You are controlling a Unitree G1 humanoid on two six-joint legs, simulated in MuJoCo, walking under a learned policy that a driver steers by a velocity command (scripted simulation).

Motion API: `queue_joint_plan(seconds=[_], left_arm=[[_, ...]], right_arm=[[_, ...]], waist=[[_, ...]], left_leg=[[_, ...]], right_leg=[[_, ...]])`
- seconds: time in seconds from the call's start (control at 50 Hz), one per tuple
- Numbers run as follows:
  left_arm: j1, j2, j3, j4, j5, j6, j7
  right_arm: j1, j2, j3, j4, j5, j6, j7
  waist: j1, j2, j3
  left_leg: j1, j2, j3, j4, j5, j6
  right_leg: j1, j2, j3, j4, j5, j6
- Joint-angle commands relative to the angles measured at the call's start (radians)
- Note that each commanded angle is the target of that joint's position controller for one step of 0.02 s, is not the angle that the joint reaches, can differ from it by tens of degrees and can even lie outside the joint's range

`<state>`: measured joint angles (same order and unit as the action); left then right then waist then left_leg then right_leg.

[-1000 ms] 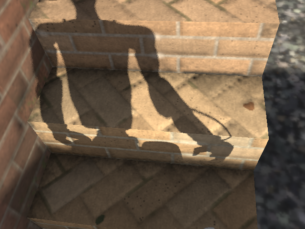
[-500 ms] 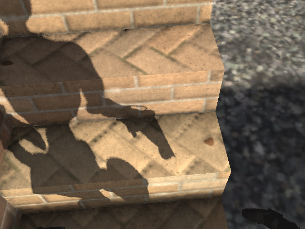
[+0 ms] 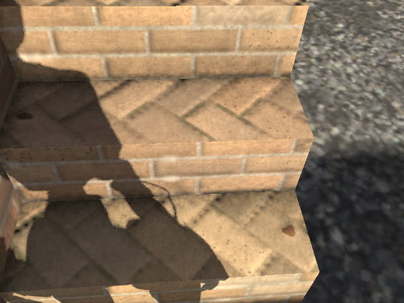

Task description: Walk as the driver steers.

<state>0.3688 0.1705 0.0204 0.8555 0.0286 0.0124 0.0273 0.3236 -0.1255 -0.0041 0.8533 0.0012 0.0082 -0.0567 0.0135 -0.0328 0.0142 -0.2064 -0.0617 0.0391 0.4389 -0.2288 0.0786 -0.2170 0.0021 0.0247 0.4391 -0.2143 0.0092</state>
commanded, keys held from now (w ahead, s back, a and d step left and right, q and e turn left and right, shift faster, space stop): no key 0.44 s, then w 0.40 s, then no key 0.04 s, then q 0.12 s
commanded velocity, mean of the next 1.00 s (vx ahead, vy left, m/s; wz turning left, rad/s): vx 0.15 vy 0.00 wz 0.01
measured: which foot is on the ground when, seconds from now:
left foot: down 0.00-1.00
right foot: down 0.00-0.58, up 0.60-0.96, down 0.98-1.00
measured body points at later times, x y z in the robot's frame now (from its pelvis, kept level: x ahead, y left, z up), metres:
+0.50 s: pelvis +0.02 +0.00 +0.01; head +0.03 +0.01 +0.46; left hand +0.02 +0.23 -0.15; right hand +0.03 -0.23 -0.14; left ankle +0.00 +0.07 -0.74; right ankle +0.01 -0.13 -0.74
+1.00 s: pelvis +0.13 -0.10 +0.02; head +0.19 -0.12 +0.46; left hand +0.40 +0.08 -0.04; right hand +0.04 -0.33 -0.14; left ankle +0.01 +0.07 -0.73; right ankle +0.28 -0.23 -0.54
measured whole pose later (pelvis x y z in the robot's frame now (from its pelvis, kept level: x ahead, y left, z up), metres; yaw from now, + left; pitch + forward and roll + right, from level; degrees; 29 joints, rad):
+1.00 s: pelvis +0.13 -0.10 +0.02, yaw -3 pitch +3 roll -2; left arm -0.07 0.14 -0.02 0.58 0.00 -0.02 0.00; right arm 0.44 -0.20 -0.03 1.07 0.01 -0.08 -0.03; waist -0.01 0.09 0.08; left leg 0.05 0.12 0.04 0.17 -0.20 0.04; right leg -1.09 -0.06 -0.07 1.48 -0.43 -0.06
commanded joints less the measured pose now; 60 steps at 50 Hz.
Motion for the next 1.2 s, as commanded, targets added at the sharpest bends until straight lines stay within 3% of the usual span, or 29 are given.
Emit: queue_joint_plan(seconds=[0.02,0.06,0.44,0.48,0.54,0.6,0.66,0.7,0.72,0.74,0.76,0.8,0.82,0.86,0.88,0.9,0.92,0.94,0.96,0.98,1.0,1.02,1.04,1.06,1.08,1.1,1.12,1.16,1.2], left_arm=[[0.040,0.055,0.000,-0.013,-0.006,-0.030,0.002],[0.050,0.069,0.005,0.002,-0.020,-0.037,-0.002],[0.041,0.082,-0.009,0.108,-0.018,-0.030,-0.009],[0.042,0.078,-0.013,0.124,-0.017,-0.027,-0.007],[0.038,0.097,-0.008,0.133,-0.018,-0.024,-0.005],[0.012,0.100,-0.006,0.120,-0.018,-0.029,-0.006],[-0.042,0.088,-0.008,0.087,-0.011,-0.039,-0.015],[-0.099,0.097,0.001,0.061,-0.003,-0.046,-0.025],[-0.117,0.089,0.004,0.046,0.006,-0.050,-0.028],[-0.115,0.061,0.002,0.033,0.006,-0.060,-0.032],[-0.128,0.046,-0.003,0.002,0.006,-0.070,-0.039],[-0.169,0.043,-0.007,-0.044,0.008,-0.071,-0.044],[-0.264,0.019,-0.013,-0.095,0.007,-0.058,-0.033],[-0.482,-0.004,-0.024,-0.245,-0.003,-0.055,0.011],[-0.535,0.006,-0.034,-0.299,-0.015,-0.061,0.021],[-0.562,0.046,-0.034,-0.361,-0.027,-0.069,0.018],[-0.555,0.037,-0.056,-0.393,-0.025,-0.060,0.004],[-0.493,0.057,-0.044,-0.390,-0.011,-0.037,-0.016],[-0.479,-0.026,-0.074,-0.400,-0.075,-0.014,-0.027],[-0.126,0.085,0.002,-0.250,-0.021,-0.017,-0.044],[0.214,0.144,0.050,-0.180,-0.046,-0.038,-0.039],[0.327,0.254,0.092,-0.145,-0.043,-0.052,-0.012],[0.202,0.367,0.121,-0.188,-0.026,-0.034,0.010],[0.027,0.299,0.094,-0.231,-0.003,-0.024,0.005],[-0.128,0.214,0.067,-0.243,0.000,-0.026,-0.003],[-0.232,0.127,0.049,-0.217,0.024,-0.040,-0.003],[-0.267,0.105,0.038,-0.180,0.033,-0.062,-0.002],[-0.300,0.113,0.047,-0.157,0.042,-0.120,-0.015],[-0.292,0.115,0.051,-0.154,0.049,-0.145,-0.023]], right_arm=[[0.036,-0.113,-0.019,-0.014,-0.006,-0.020,0.001],[0.053,-0.118,-0.018,0.004,-0.007,-0.020,-0.001],[0.108,-0.123,0.012,0.084,-0.005,-0.016,-0.003],[0.111,-0.120,0.015,0.090,-0.006,-0.015,-0.001],[0.117,-0.155,0.003,0.095,-0.005,-0.008,-0.001],[0.184,-0.200,-0.022,0.110,-0.004,0.004,-0.005],[0.254,-0.213,-0.038,0.133,-0.013,0.002,-0.006],[0.277,-0.237,-0.053,0.152,-0.025,-0.010,-0.007],[0.274,-0.249,-0.061,0.167,-0.023,-0.024,-0.005],[0.253,-0.262,-0.068,0.177,-0.024,-0.036,-0.003],[0.227,-0.239,-0.062,0.177,-0.021,-0.050,-0.006],[0.219,-0.206,-0.055,0.181,-0.030,-0.074,0.004],[0.274,-0.212,-0.060,0.210,-0.035,-0.086,0.010],[0.339,-0.211,-0.062,0.255,-0.030,-0.114,0.024],[0.296,-0.197,-0.053,0.256,-0.037,-0.125,0.026],[0.190,-0.178,-0.042,0.225,-0.022,-0.129,0.022],[0.140,-0.176,-0.035,0.229,0.007,-0.110,0.014],[0.103,-0.185,-0.033,0.193,0.017,-0.103,0.002],[0.119,-0.235,-0.049,0.159,0.022,-0.093,0.001],[0.028,-0.268,-0.053,0.056,0.001,-0.122,0.021],[-0.069,-0.423,-0.105,-0.005,0.025,-0.145,0.052],[-0.069,-0.337,-0.085,-0.058,0.068,-0.166,0.096],[-0.047,-0.236,-0.086,-0.055,0.066,-0.171,0.116],[0.073,-0.121,-0.071,-0.038,0.034,-0.166,0.111],[0.063,-0.062,-0.055,-0.080,0.010,-0.140,0.098],[0.020,-0.054,-0.040,-0.099,-0.008,-0.107,0.065],[0.003,-0.044,-0.036,-0.118,-0.020,-0.071,0.042],[-0.029,-0.095,-0.053,-0.160,-0.017,-0.014,0.008],[-0.074,-0.111,-0.062,-0.190,-0.010,-0.001,0.004]], waist=[[0.002,-0.011,0.042],[0.007,0.017,0.016],[0.017,0.041,0.041],[0.012,0.041,0.043],[0.006,0.067,0.080],[-0.029,0.124,0.109],[-0.061,0.149,0.140],[-0.097,0.155,0.123],[-0.087,0.133,0.121],[-0.060,0.135,0.106],[-0.025,0.085,0.104],[-0.024,0.070,0.104],[-0.067,0.133,0.107],[-0.106,0.152,0.192],[-0.074,0.115,0.204],[0.004,0.042,0.279],[0.038,0.014,0.260],[0.042,0.009,0.180],[0.021,0.071,0.055],[0.124,-0.025,-0.134],[0.325,-0.065,-0.425],[0.365,-0.249,-0.641],[0.298,-0.411,-0.798],[0.150,-0.268,-0.687],[0.023,-0.162,-0.504],[-0.010,-0.059,-0.237],[-0.040,-0.093,-0.086],[-0.067,0.025,0.036],[-0.089,0.097,0.060]], left_leg=[[0.076,0.164,-0.177,-0.117,0.120,0.019],[0.126,0.166,-0.165,-0.101,0.226,0.025],[0.148,0.171,-0.151,-0.130,0.271,0.022],[0.137,0.163,-0.158,-0.161,0.104,0.024],[0.089,0.160,-0.193,-0.181,-0.161,0.052],[0.108,0.231,-0.334,-0.205,-0.433,0.123],[0.091,0.340,-0.508,-0.272,-0.579,0.215],[0.083,0.419,-0.609,-0.343,-0.546,0.299],[0.094,0.421,-0.591,-0.339,-0.480,0.323],[0.132,0.402,-0.524,-0.307,-0.373,0.320],[0.153,0.362,-0.425,-0.291,-0.291,0.284],[0.197,0.351,-0.343,-0.293,-0.136,0.255],[0.274,0.400,-0.376,-0.294,-0.060,0.278],[0.432,0.508,-0.394,-0.287,-0.008,0.263],[0.418,0.505,-0.302,-0.300,0.024,0.206],[0.258,0.459,-0.208,-0.387,-0.033,0.144],[0.018,0.337,-0.096,-0.469,-0.031,0.097],[-0.114,0.309,-0.099,-0.547,0.176,0.138],[-0.296,0.263,-0.079,-0.588,0.368,0.156],[-0.313,0.179,-0.004,-0.258,1.071,0.196],[-0.336,0.072,0.057,0.165,1.301,0.114],[-0.474,0.018,0.007,0.689,1.037,-0.021],[-0.358,-0.148,0.049,1.253,0.057,-0.102],[-0.385,-0.074,-0.075,1.569,0.074,-0.114],[-0.424,0.011,-0.076,1.589,0.100,-0.111],[-0.479,0.082,-0.110,1.501,0.012,-0.087],[-0.468,0.092,-0.139,1.471,-0.098,-0.079],[-0.511,0.090,-0.130,1.438,-0.202,-0.072],[-0.577,0.090,-0.109,1.262,-0.125,-0.052]], right_leg=[[-0.078,-0.084,0.085,-0.130,0.052,-0.085],[-0.066,-0.086,0.075,-0.136,0.086,-0.080],[-0.020,-0.103,0.066,-0.162,0.111,-0.083],[-0.022,-0.093,0.061,-0.174,0.036,-0.092],[-0.069,-0.056,0.029,-0.108,-0.086,-0.120],[-0.249,-0.015,-0.014,0.064,-0.183,-0.151],[-0.398,-0.017,-0.061,0.276,-0.174,-0.152],[-0.523,-0.026,-0.059,0.662,-0.202,-0.117],[-0.610,-0.027,-0.038,0.905,-0.209,-0.091],[-0.699,-0.034,0.001,1.098,-0.229,-0.077],[-0.738,-0.054,0.028,1.110,-0.227,-0.065],[-0.840,-0.046,-0.001,1.265,-0.279,-0.066],[-1.016,-0.023,0.016,1.544,-0.356,-0.081],[-1.467,-0.044,0.141,1.850,-0.597,-0.129],[-1.498,-0.077,0.161,1.750,-0.623,-0.144],[-1.377,-0.150,0.116,1.412,-0.577,-0.143],[-1.076,-0.171,0.011,1.100,-0.453,-0.142],[-0.794,-0.139,-0.090,0.973,-0.262,-0.124],[-0.295,-0.029,-0.215,0.670,-0.245,-0.107],[0.105,0.105,-0.336,0.751,0.058,-0.079],[0.469,0.121,-0.237,0.575,0.329,-0.075],[0.677,-0.183,0.134,0.298,0.238,-0.150],[0.447,-0.413,0.600,-0.062,-0.060,-0.231],[0.185,-0.402,0.669,-0.133,-0.182,-0.233],[-0.001,-0.377,0.610,-0.079,-0.318,-0.182],[-0.209,-0.366,0.490,-0.060,-0.371,-0.127],[-0.348,-0.326,0.401,-0.096,-0.340,-0.098],[-0.364,-0.326,0.298,-0.109,-0.247,-0.104],[-0.264,-0.300,0.184,-0.083,-0.166,-0.090]])
Keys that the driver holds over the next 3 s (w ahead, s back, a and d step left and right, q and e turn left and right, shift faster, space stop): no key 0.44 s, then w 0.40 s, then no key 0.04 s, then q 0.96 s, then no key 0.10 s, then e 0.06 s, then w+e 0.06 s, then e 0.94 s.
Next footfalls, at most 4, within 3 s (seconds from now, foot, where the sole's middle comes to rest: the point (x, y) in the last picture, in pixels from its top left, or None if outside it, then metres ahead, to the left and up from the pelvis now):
0.98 right None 0.31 -0.20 -0.57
1.48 left None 0.29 -0.03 -0.57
2.28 left None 0.20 0.18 -0.57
2.64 right None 0.28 -0.02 -0.57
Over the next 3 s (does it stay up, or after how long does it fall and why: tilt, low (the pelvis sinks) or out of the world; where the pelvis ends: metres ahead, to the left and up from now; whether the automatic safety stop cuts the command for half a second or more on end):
stays up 0.16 0.08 0.17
